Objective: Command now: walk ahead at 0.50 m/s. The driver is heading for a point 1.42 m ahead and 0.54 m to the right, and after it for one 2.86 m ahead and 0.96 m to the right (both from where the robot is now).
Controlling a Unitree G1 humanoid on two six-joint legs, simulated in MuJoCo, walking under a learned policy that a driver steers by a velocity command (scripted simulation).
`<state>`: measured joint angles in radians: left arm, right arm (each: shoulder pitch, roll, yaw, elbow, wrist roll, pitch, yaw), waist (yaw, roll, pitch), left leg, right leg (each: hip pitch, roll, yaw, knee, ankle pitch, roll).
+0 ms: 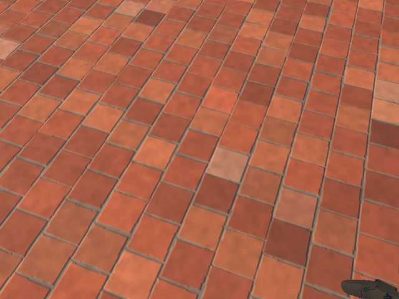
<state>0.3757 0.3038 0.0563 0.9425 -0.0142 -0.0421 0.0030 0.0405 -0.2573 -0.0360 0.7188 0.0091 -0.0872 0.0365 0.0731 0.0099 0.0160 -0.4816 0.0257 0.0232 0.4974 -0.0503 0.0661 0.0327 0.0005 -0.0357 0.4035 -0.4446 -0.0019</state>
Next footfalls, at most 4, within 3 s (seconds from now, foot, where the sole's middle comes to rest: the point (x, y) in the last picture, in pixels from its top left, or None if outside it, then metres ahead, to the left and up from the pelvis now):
0.54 right None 0.45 -0.14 -0.76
1.02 left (226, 213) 0.78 -0.02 -0.76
1.52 right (329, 203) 0.85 -0.40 -0.76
2.06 left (322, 127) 1.24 -0.43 -0.76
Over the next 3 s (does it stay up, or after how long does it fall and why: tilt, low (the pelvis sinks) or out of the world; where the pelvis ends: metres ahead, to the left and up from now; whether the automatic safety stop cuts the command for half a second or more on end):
stays up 1.42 -0.71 0.01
